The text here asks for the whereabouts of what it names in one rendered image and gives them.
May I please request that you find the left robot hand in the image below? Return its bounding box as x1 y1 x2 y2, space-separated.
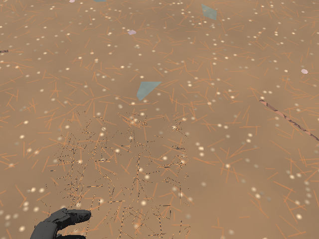
30 207 92 239

